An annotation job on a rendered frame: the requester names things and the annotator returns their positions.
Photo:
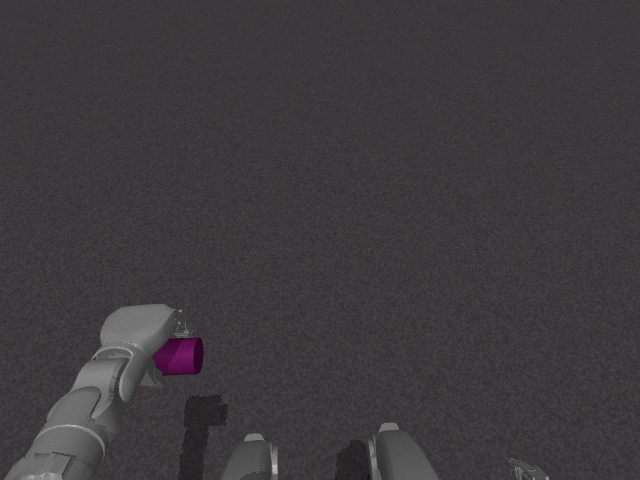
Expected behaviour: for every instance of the left robot arm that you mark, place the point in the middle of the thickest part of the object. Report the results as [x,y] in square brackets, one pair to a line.
[74,441]

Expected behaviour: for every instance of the can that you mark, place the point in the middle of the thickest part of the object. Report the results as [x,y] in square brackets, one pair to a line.
[180,356]

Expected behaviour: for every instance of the right robot hand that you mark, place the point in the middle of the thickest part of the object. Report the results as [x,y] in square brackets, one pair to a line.
[523,471]

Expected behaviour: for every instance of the left robot hand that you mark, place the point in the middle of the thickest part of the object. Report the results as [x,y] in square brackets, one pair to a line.
[147,327]

